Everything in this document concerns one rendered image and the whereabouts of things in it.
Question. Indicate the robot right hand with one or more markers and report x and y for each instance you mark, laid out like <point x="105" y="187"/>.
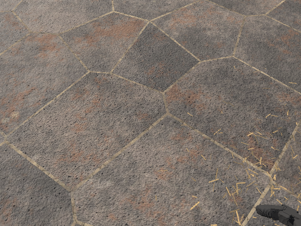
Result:
<point x="284" y="213"/>

